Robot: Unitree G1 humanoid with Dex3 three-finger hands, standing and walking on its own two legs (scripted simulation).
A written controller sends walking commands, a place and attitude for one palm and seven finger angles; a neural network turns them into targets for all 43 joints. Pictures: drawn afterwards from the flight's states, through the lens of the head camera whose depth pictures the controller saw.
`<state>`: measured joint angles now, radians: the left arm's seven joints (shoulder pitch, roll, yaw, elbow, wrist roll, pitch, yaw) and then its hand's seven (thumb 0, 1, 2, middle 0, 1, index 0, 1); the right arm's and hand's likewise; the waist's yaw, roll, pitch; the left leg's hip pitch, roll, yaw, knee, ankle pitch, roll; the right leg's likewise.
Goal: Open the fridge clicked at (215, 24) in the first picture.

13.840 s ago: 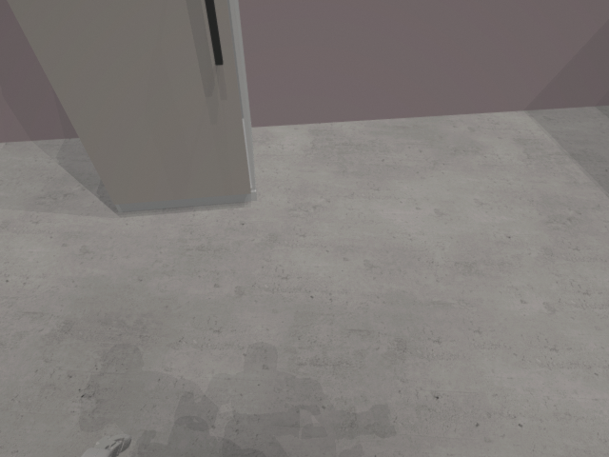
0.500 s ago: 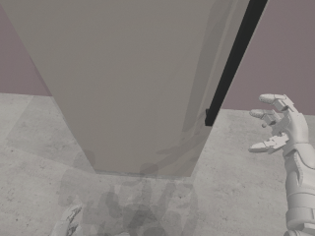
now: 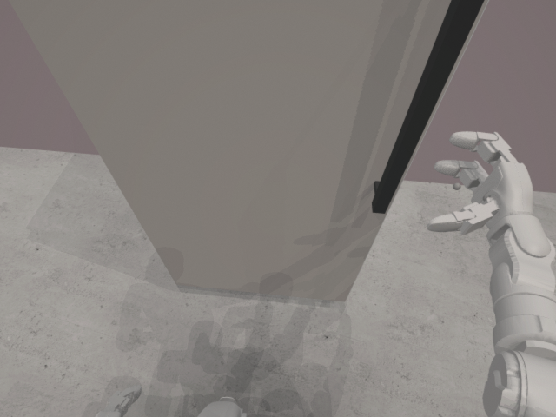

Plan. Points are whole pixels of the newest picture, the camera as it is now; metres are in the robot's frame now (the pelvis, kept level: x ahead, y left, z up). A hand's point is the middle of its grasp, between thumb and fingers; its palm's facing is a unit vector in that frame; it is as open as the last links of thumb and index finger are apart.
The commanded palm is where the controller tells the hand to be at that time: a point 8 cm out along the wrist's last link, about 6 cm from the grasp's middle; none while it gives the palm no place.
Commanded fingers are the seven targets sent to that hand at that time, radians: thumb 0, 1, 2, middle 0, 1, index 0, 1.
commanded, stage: move the hooked fingers beside the handle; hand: right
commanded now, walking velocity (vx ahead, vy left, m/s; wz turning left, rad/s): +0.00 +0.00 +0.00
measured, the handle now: (422, 87) +0.51 -0.13 +0.21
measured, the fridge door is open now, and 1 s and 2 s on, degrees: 0 0 0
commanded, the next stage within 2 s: feel for the door with the fingertips in 0.88 s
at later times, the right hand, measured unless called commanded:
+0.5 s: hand (453, 182) +0.44 -0.20 +0.10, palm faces -0.03 +1.00 +0.01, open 14.0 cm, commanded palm +0.41 -0.24 +0.11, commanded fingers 0.00 0.50 -0.30 0.30 1.20 0.30 1.20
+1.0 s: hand (451, 184) +0.44 -0.20 +0.10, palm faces -0.01 +1.00 +0.00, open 14.0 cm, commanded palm +0.42 -0.24 +0.11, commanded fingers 0.00 0.50 -0.30 0.30 1.20 0.30 1.20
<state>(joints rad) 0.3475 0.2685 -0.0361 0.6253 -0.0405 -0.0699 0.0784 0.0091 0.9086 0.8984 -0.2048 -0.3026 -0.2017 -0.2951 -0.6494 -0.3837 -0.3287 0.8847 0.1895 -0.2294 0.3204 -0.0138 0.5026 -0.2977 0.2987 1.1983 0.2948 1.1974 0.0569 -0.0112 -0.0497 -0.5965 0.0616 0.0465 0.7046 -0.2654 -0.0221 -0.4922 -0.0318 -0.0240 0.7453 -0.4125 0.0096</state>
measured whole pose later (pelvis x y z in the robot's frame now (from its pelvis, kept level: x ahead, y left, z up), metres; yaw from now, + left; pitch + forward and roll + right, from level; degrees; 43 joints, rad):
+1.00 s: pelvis +0.00 +0.00 +0.00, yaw +0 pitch +11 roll +0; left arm 0.35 0.27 -0.04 0.60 -0.04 -0.02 0.06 0.01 0.91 0.90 -0.20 -0.30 -0.20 -0.30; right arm -0.69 -0.40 -0.34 0.95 0.18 -0.26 0.31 -0.01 0.50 -0.30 0.30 1.20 0.30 1.20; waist 0.07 -0.01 -0.06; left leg -0.65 0.05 0.05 0.73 -0.27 -0.02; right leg -0.54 -0.04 -0.02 0.78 -0.42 0.01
